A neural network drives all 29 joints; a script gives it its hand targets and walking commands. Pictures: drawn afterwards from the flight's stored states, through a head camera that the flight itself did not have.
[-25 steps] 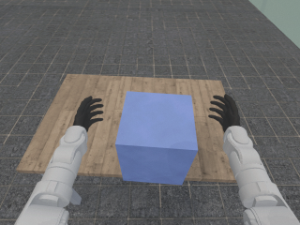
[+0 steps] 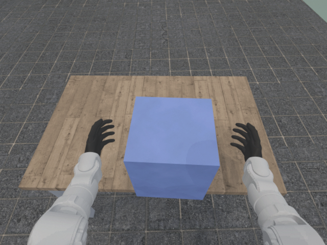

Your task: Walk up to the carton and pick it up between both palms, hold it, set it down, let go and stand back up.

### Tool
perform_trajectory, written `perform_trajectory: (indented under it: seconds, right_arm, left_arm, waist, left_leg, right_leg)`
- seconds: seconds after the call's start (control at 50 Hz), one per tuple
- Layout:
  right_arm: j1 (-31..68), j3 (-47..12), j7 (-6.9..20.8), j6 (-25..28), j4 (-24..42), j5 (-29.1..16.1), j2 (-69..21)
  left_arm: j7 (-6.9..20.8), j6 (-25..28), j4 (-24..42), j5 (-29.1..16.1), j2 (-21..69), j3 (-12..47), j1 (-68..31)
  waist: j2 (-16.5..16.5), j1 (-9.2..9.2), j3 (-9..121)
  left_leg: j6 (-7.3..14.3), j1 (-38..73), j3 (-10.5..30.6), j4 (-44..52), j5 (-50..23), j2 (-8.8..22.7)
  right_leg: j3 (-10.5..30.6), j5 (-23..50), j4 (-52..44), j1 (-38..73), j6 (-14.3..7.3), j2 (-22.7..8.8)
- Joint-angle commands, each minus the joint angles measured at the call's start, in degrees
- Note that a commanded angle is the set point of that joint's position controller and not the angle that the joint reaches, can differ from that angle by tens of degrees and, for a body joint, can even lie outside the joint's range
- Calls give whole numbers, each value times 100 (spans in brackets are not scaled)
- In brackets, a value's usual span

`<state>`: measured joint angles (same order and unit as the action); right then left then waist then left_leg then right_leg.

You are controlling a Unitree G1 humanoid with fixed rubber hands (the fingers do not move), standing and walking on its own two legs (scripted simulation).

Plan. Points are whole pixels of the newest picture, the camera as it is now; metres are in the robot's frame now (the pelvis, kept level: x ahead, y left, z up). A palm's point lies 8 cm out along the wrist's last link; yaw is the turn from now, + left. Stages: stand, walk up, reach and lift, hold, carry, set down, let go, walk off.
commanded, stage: reach and lift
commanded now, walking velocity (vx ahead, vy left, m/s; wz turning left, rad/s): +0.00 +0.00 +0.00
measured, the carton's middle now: (171, 151) +0.38 +0.00 -0.05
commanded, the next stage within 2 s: none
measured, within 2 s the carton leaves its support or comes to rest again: neither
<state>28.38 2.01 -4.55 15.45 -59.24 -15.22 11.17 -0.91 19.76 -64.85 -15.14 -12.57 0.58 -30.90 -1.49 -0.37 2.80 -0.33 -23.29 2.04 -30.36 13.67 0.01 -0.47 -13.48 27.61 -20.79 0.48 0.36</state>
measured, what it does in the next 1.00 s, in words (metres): stands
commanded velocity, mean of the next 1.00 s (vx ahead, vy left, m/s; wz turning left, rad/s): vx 0.00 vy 0.00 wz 0.00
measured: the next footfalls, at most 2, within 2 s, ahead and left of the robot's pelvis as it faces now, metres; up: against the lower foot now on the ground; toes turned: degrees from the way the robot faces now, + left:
none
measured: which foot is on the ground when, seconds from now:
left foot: down 0.00-1.00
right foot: down 0.00-1.00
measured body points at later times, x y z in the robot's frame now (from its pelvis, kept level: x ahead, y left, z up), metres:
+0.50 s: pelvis -0.02 +0.01 -0.04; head +0.06 +0.00 +0.41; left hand +0.36 +0.20 -0.05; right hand +0.37 -0.20 -0.04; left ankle +0.01 +0.12 -0.74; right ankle +0.00 -0.13 -0.74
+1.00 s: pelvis -0.02 +0.00 -0.04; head +0.07 +0.00 +0.41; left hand +0.37 +0.16 -0.05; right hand +0.37 -0.15 -0.04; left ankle +0.01 +0.12 -0.74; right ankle +0.00 -0.13 -0.74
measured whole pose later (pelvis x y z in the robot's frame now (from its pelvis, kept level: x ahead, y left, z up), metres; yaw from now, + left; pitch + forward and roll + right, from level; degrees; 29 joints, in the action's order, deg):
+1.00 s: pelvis -0.02 +0.00 -0.04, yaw -1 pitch +19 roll -1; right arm 38.5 3.1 -8.0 27.5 -70.2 -4.4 2.7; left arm -4.6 30.4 -72.5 -7.5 -5.6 -3.5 -37.0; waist -2.5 0.7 10.1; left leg -0.3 -47.7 2.0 -46.3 18.1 0.0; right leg -0.5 -18.2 44.3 -45.5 0.7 0.6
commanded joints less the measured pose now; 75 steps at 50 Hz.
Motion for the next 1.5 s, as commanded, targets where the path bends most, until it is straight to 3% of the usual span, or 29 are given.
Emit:
perform_trajectory:
  seconds: [0.0,0.08,0.16,0.18,0.26,0.32,0.36,0.38,0.48,0.54,0.56,0.58,0.64,0.66,0.72,0.76,0.78,0.88,0.9,0.94,1.0,1.08,1.16,1.18,1.22,1.28,1.34,1.42,1.48]
  right_arm:
    - [2788,-311,106,796,154,75,707]
    - [2810,-312,160,1124,-343,26,686]
    - [2885,-304,215,1142,-877,25,838]
    - [3151,-133,202,1214,-670,82,928]
    - [3084,-80,221,1274,-856,99,967]
    - [2965,-46,203,1273,-861,202,874]
    - [2929,-42,207,1362,-728,136,848]
    - [3026,-108,200,1363,-702,121,838]
    - [3159,-45,162,1302,-351,252,619]
    - [3263,-72,120,1269,-539,314,396]
    - [3260,-170,147,1233,-452,303,276]
    - [3246,-64,123,1233,-615,393,348]
    - [3251,-89,64,1264,-539,423,119]
    - [3284,-10,20,1302,-571,497,4]
    - [3226,165,-111,1427,-505,699,-151]
    - [3213,337,-141,1515,-589,867,-27]
    - [3204,257,-162,1573,-614,854,-147]
    - [3026,504,-314,1570,-1028,1098,-363]
    - [3102,613,-355,1612,-907,1142,-433]
    - [3117,612,-398,1668,-941,1208,-517]
    - [3226,824,-373,1677,-1029,1366,-554]
    - [3292,794,-368,1703,-906,1421,-721]
    - [3296,926,-388,1646,-905,1566,-855]
    - [3282,944,-350,1734,-661,1541,-806]
    - [3310,994,-379,1731,-727,1690,-997]
    - [3181,975,-354,1716,-671,1936,-1468]
    - [3395,1162,-242,1749,-895,2342,-1917]
    - [3572,314,345,1804,-380,3310,-4668]
    - [3455,20,513,1822,-763,3483,-5232]
  left_arm:
    - [-83,858,264,-75,-799,27,-2714]
    - [-167,1193,144,-136,-729,252,-3056]
    - [-195,1272,-239,-353,-778,377,-2986]
    - [-261,1340,72,-330,-813,408,-3368]
    - [-318,1334,-26,-295,-645,403,-3139]
    - [-277,1328,25,-329,-494,443,-2996]
    - [-310,1419,292,-269,-441,425,-2976]
    - [-309,1399,140,-197,-525,271,-3017]
    - [-353,1437,343,-186,-405,239,-3198]
    - [-292,1423,69,-86,-241,244,-3261]
    - [-283,1442,-1,-62,-226,150,-3242]
    - [-294,1404,-124,-20,-253,162,-3138]
    - [-316,1433,-122,265,-141,-107,-3054]
    - [-302,1434,-106,260,-66,-41,-3150]
    - [-339,1475,95,499,41,-278,-3064]
    - [-392,1492,245,647,74,-291,-3063]
    - [-398,1498,198,704,151,-447,-2940]
    - [-433,1416,111,1087,264,-718,-2751]
    - [-430,1428,209,1083,431,-523,-2819]
    - [-456,1391,212,1211,477,-758,-2732]
    - [-489,1410,433,1253,721,-614,-2995]
    - [-466,1423,146,1367,726,-719,-2880]
    - [-477,1439,67,1396,930,-625,-2977]
    - [-549,1513,527,1397,1022,-627,-2939]
    - [-491,1516,389,1395,1198,-504,-3008]
    - [-394,1530,212,1624,1480,-556,-2829]
    - [-269,1554,56,1969,2000,-590,-3110]
    - [270,1831,-16,2516,4408,-30,-3479]
    - [376,2023,-348,2539,5013,411,-3836]
  waist:
    - [180,187,3695]
    - [-235,294,4107]
    - [-63,383,4146]
    - [-194,471,4461]
    - [-317,380,4868]
    - [-103,469,4902]
    - [-322,503,5212]
    - [-191,371,5092]
    - [-145,406,4945]
    - [-55,433,4660]
    - [-32,272,4713]
    - [100,393,4472]
    - [61,221,4614]
    - [59,434,4566]
    - [54,353,4907]
    - [-113,527,4947]
    - [-53,407,4969]
    - [-14,475,4557]
    - [-102,602,4693]
    - [-78,436,4752]
    - [-278,574,4640]
    - [-70,402,4498]
    - [-93,477,4512]
    - [-230,390,4809]
    - [-212,604,4812]
    - [-20,494,4592]
    - [-227,578,4436]
    - [20,532,4382]
    - [-241,705,4361]
  left_leg:
    - [-362,530,-105,-600,-2015,64]
    - [-486,285,-93,-1026,-1971,47]
    - [-481,-47,-60,-1225,-1591,51]
    - [-528,-64,-46,-1245,-1409,65]
    - [-568,-65,-68,-1500,-1685,51]
    - [-519,-93,-48,-1526,-1628,32]
    - [-563,6,-77,-1662,-1828,39]
    - [-559,-115,-92,-1643,-1922,26]
    - [-501,-408,-117,-1612,-1445,0]
    - [-425,-538,-107,-1577,-1249,-4]
    - [-390,-626,-81,-1571,-1143,0]
    - [-390,-628,-96,-1548,-1148,17]
    - [-379,-555,-111,-1593,-1410,2]
    - [-376,-673,-108,-1635,-1314,-4]
    - [-356,-714,-121,-1683,-1562,-8]
    - [-485,-456,-99,-1678,-1833,13]
    - [-471,-440,-137,-1720,-1992,6]
    - [-429,-428,-165,-1630,-1820,20]
    - [-441,-361,-165,-1569,-1730,20]
    - [-466,-264,-219,-1658,-2186,27]
    - [-542,-137,-141,-1535,-1962,50]
    - [-454,-254,-218,-1528,-1856,21]
    - [-497,-255,-202,-1461,-1672,10]
    - [-491,-152,-165,-1480,-1964,35]
    - [-519,-145,-164,-1564,-2192,34]
    - [-430,-70,-191,-1480,-2039,31]
    - [-493,-88,-201,-1432,-2063,8]
    - [-375,18,-216,-1316,-2016,-17]
    - [-461,-44,-82,-1301,-1863,10]
  right_leg:
    - [-144,1337,306,-526,-11,55]
    - [-250,1099,646,-1331,-76,67]
    - [-344,586,897,-1924,-80,69]
    - [-367,499,953,-1996,-113,86]
    - [-370,618,1167,-2288,-114,104]
    - [-426,642,1186,-2291,-91,133]
    - [-380,829,1272,-2270,-93,147]
    - [-378,839,1231,-2149,-70,160]
    - [-324,533,1313,-2157,-74,119]
    - [-304,436,1258,-2122,-60,99]
    - [-230,269,1277,-2158,-56,54]
    - [-310,316,1281,-2050,-43,101]
    - [-164,511,1274,-1869,-19,69]
    - [-160,601,1304,-1826,1,61]
    - [-125,901,1333,-1670,14,60]
    - [-189,1136,1300,-1760,-1,146]
    - [-176,1226,1284,-1712,27,158]
    - [-146,1061,1173,-1660,23,139]
    - [-206,1075,1103,-1652,13,162]
    - [-149,1328,1116,-1519,-2,173]
    - [-243,1004,1019,-1704,-82,192]
    - [-200,980,956,-1416,-42,172]
    - [-222,737,954,-1565,-104,171]
    - [-233,1068,991,-1489,-124,202]
    - [-234,1358,1000,-1535,-83,208]
    - [-196,1293,909,-1316,-64,181]
    - [-249,1345,869,-1226,-87,161]
    - [-285,1462,833,-828,-69,73]
    - [-273,1405,874,-896,-170,134]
